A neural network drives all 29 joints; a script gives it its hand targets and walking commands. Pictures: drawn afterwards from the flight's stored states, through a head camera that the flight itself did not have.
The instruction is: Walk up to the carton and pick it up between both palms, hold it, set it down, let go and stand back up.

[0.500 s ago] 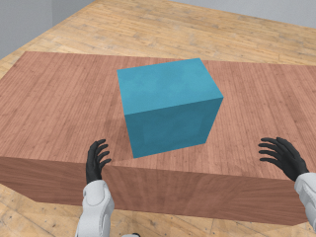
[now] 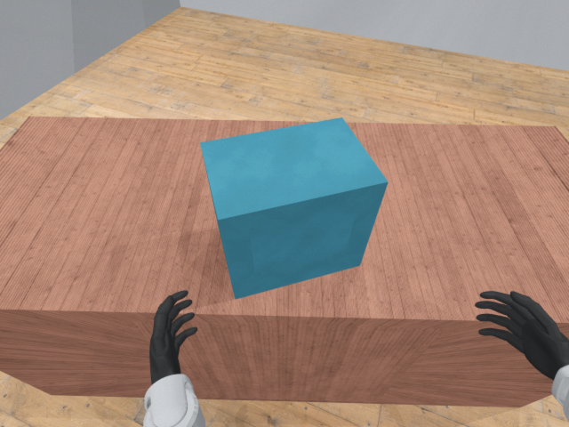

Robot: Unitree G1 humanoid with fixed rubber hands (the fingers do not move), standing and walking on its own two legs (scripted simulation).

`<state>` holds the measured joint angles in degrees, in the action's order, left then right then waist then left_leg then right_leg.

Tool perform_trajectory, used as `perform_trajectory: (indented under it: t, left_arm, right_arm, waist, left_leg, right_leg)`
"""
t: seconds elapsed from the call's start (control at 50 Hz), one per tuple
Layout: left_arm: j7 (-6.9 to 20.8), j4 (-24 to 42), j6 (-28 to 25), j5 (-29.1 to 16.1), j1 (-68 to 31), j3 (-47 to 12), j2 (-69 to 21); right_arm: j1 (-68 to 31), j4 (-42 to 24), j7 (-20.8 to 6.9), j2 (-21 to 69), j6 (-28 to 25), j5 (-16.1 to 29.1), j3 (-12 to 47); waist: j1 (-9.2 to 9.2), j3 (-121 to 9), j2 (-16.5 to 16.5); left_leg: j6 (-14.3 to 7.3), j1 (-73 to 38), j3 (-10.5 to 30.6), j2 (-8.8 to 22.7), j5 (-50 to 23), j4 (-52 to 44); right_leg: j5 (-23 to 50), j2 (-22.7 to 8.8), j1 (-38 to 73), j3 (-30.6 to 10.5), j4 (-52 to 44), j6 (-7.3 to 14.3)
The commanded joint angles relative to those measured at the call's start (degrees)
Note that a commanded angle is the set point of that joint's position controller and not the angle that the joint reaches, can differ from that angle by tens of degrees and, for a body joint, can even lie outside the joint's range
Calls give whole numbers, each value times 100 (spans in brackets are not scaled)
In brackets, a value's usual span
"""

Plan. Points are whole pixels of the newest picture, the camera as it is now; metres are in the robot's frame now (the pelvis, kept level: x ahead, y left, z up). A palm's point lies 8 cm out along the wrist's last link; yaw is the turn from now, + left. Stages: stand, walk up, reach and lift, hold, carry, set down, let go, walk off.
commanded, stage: set down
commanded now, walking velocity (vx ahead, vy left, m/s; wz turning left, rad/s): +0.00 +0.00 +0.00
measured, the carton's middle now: (287, 210) +0.45 +0.05 +0.01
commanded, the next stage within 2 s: none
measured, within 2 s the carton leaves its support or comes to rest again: neither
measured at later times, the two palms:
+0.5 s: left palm (180, 362) +0.19 +0.18 -0.01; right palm (554, 378) +0.20 -0.31 +0.00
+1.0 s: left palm (163, 384) +0.16 +0.20 -0.02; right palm (514, 390) +0.19 -0.27 -0.03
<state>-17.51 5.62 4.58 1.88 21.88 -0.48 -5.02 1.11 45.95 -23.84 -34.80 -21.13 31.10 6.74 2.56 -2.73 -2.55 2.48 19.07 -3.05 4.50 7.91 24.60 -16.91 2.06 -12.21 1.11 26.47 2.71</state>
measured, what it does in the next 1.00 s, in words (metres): stands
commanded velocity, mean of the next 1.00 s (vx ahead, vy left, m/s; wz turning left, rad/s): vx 0.00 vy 0.00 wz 0.00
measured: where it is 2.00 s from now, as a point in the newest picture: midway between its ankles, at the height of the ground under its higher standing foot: outside the picture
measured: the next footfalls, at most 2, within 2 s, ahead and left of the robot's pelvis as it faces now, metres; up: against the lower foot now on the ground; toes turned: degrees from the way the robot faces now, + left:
none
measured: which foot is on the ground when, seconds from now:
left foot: down 0.00-1.00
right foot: down 0.00-1.00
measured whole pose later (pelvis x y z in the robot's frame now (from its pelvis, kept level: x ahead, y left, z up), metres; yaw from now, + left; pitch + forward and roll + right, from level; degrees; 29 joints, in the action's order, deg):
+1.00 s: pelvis +0.01 +0.01 +0.00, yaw -1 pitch +1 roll +0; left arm -11.6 -6.3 1.8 2.4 23.3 -0.2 0.3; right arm 9.9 39.8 -17.6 -27.0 -19.6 21.2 4.6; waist 2.0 -0.7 -2.1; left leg 1.7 15.3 -2.0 2.4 8.1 22.4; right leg -16.5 1.2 -8.7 -0.2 24.2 1.7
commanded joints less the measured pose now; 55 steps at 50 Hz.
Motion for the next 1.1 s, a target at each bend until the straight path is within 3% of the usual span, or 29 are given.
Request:
perform_trajectory:
  t: [0.0, 0.06, 0.14, 0.16, 0.18, 0.24, 0.26, 0.3, 0.32, 0.36, 0.4, 0.46, 0.52, 0.56, 0.64, 0.68, 0.7, 0.74, 0.76, 0.78, 0.84, 0.86, 0.88, 0.94, 0.98, 1.02, 1.04, 1.06, 1.08]
  left_arm:
    - [-19, 747, -273, 132, -298, -142, -180]
    - [-152, 1574, -327, -5, -435, -187, -60]
    - [65, 260, -163, 31, -527, 67, 33]
    - [-21, 435, -135, 164, -534, -37, -85]
    - [50, 103, -50, 150, -607, 107, 56]
    - [36, 548, -79, 119, -694, 47, 130]
    - [122, 258, -43, 38, -615, 36, 159]
    - [-19, 954, -206, 7, -745, -24, 47]
    - [75, 514, -154, 73, -562, -44, 22]
    - [18, 713, -158, 139, -328, 26, 19]
    - [118, 510, -217, 82, -485, 44, 124]
    - [290, -132, -171, 236, -67, 161, 291]
    - [241, 595, -326, 148, 242, -70, 166]
    - [222, 773, -364, 164, 82, -87, 221]
    - [351, 313, -434, 170, 325, 179, 298]
    - [484, -311, -347, 198, 486, 5, 317]
    - [421, 218, -447, 129, 445, 12, 358]
    - [461, 112, -524, 171, 224, 31, 313]
    - [548, -270, -468, 92, 329, 74, 468]
    - [483, 132, -589, -28, 293, 93, 525]
    - [460, 286, -636, 20, 156, -101, 461]
    - [555, -171, -596, -10, 24, -2, 649]
    - [471, 253, -632, 41, -47, 25, 663]
    - [589, -475, -473, 64, -21, 45, 654]
    - [681, -992, -343, 170, -152, 33, 718]
    - [666, -827, -333, 74, -370, 100, 764]
    - [643, -553, -371, -4, -422, -45, 679]
    - [758, -1258, -277, -75, -480, -85, 743]
    - [681, -970, -243, 19, -596, -111, 769]
  right_arm:
    - [-550, -613, -21, -1529, -212, 103, -495]
    - [-539, -1162, -54, -1720, -235, 141, -691]
    - [-516, -1089, 58, -1373, -9, -75, -514]
    - [-531, -1211, 8, -1563, 42, -35, -560]
    - [-309, -1050, 59, -1423, 151, -127, -482]
    - [-437, -1167, 90, -1482, 158, -199, -646]
    - [-405, -1034, 128, -1376, 270, -270, -542]
    - [-538, -1465, 42, -1614, 163, -111, -628]
    - [-326, -1173, 106, -1403, 205, -204, -667]
    - [-121, -1210, 97, -1499, 129, -135, -682]
    - [-288, -1359, 140, -1418, 88, -142, -634]
    - [164, -997, 300, -1210, 73, -285, -533]
    - [274, -1271, 328, -1426, -83, -206, -655]
    - [276, -1011, 263, -1393, -152, -142, -690]
    - [477, -1152, 329, -1223, -220, -204, -518]
    - [779, -525, 386, -1038, -123, -392, -546]
    - [699, -996, 348, -1105, -222, -291, -517]
    - [626, -920, 401, -909, -228, -341, -464]
    - [691, -930, 500, -678, -200, -482, -417]
    - [539, -1400, 476, -761, -281, -436, -476]
    - [524, -1330, 473, -971, -314, -566, -773]
    - [503, -1142, 594, -759, -237, -739, -711]
    - [392, -1316, 575, -763, -233, -751, -756]
    - [479, -1178, 680, -579, -39, -953, -698]
    - [566, -637, 745, -401, 139, -1138, -796]
    - [260, -1472, 777, -195, 160, -1224, -629]
    - [145, -1449, 763, -279, 140, -1235, -702]
    - [141, -1146, 835, -102, 247, -1410, -747]
    - [38, -1165, 809, -182, 325, -1435, -793]
  waist:
    - [-54, -633, -361]
    - [79, -1007, -142]
    - [-72, -110, -980]
    - [33, -111, -598]
    - [-4, 66, -735]
    - [11, -180, -597]
    - [-76, 176, -870]
    - [41, -430, -650]
    - [-119, -283, -599]
    - [0, -503, -237]
    - [-46, -489, -670]
    - [-99, -230, -684]
    - [-35, -601, -433]
    - [-41, -815, -102]
    - [4, -552, -532]
    - [-151, -204, -353]
    - [42, -468, -289]
    - [-36, -463, -219]
    - [-85, -178, -492]
    - [-18, -450, -501]
    - [-58, -730, -259]
    - [-177, -575, -550]
    - [-53, -716, -226]
    - [-82, -266, -618]
    - [-171, 189, -345]
    - [51, 27, -567]
    - [80, -147, -585]
    - [-45, 320, -710]
    - [2, 177, -437]
  left_leg:
    - [-194, -1609, 372, -308, -822, 121]
    - [-158, -1600, 357, -261, -677, 72]
    - [-343, -930, 238, -393, 379, 10]
    - [-296, -1041, 303, -341, 433, -1]
    - [-332, -860, 195, -379, 526, -6]
    - [-221, -1106, 251, -322, 318, -44]
    - [-233, -976, 220, -402, 390, -80]
    - [-207, -1195, 308, -330, 13, -33]
    - [-214, -1180, 321, -373, 203, 15]
    - [-140, -1293, 276, -376, -320, -27]
    - [-228, -1208, 274, -378, -80, 15]
    - [-210, -1114, 153, -495, -277, -20]
    - [-58, -1631, 270, -439, -1232, 123]
    - [-18, -1967, 336, -367, -1445, 109]
    - [-88, -1561, 248, -444, -1358, 74]
    - [-71, -1817, 240, -496, -1391, 60]
    - [-106, -1854, 274, -479, -1567, 63]
    - [-62, -1585, 235, -509, -1261, 100]
    - [-139, -1409, 196, -562, -1131, 101]
    - [-146, -1373, 243, -537, -1204, 68]
    - [-53, -1875, 307, -451, -1361, -17]
    - [-148, -1575, 238, -505, -883, 25]
    - [-102, -1663, 267, -464, -796, -22]
    - [-177, -1544, 225, -486, -581, -209]
    - [-143, -1583, 181, -502, -403, -323]
    - [-263, -1531, 151, -495, -185, -324]
    - [-227, -1544, 187, -486, -242, -317]
    - [-267, -1618, 120, -522, 109, -364]
    - [-233, -1736, 218, -470, -54, -381]
  right_leg:
    - [1156, -21, -1061, -463, -692, 174]
    - [1013, 25, -1139, -351, -545, 158]
    - [117, -229, -1047, -793, -901, -17]
    - [-186, -280, -1208, -872, -928, 40]
    - [-261, -336, -1157, -911, -926, 4]
    - [85, -220, -1218, -645, -889, 34]
    - [280, -215, -1295, -657, -892, -6]
    - [479, -169, -1137, -565, -771, 39]
    - [309, -271, -1063, -728, -859, 70]
    - [1156, -205, -824, -601, -739, 103]
    - [982, -258, -797, -710, -768, 17]
    - [1860, -320, -412, -742, -684, -58]
    - [2718, -122, -362, -480, -532, 37]
    - [2484, 30, -730, -301, -513, 161]
    - [2773, -49, -230, -410, -503, 87]
    - [2738, -85, -594, -396, -642, 114]
    - [2799, -69, -537, -372, -570, 95]
    - [2575, -168, -442, -451, -645, 101]
    - [2688, -208, -350, -517, -649, 20]
    - [2864, -201, -272, -480, -571, -33]
    - [2553, -57, -635, -284, -604, 84]
    - [1924, -249, -482, -440, -760, 27]
    - [1715, -187, -601, -369, -752, 90]
    - [1478, -204, -555, -417, -884, 28]
    - [983, -170, -772, -266, -1018, 38]
    - [746, -268, -696, -352, -1039, -39]
    - [751, -212, -732, -271, -977, 28]
    - [351, -292, -932, -328, -1160, -30]
    - [314, -290, -1041, -290, -1166, 0]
